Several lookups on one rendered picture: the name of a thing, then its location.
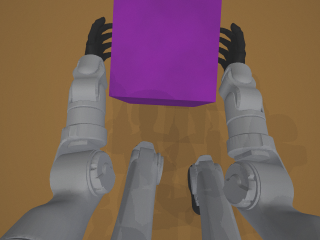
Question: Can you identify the carton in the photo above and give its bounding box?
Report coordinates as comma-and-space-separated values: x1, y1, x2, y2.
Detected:
109, 0, 222, 107

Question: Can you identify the right robot foot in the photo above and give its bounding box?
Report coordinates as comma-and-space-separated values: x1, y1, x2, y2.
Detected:
187, 165, 200, 215

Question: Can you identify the left robot upper arm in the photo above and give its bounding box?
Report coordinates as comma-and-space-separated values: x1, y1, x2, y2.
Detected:
0, 149, 116, 240

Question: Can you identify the robot right hand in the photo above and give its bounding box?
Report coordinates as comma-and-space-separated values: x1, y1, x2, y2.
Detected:
218, 23, 246, 71

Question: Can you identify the robot left hand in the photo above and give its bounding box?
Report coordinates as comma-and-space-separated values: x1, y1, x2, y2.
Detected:
85, 17, 113, 62

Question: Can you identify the right robot upper arm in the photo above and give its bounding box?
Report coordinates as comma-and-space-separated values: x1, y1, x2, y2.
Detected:
223, 160, 320, 240

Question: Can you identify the robot left forearm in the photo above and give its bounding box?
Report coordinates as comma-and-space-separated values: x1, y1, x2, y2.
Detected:
49, 54, 108, 190

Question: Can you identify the robot right forearm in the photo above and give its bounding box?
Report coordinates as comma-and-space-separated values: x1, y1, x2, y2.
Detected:
218, 62, 287, 172

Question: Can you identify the left robot thigh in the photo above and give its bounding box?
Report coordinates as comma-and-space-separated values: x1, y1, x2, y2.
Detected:
110, 147, 164, 240

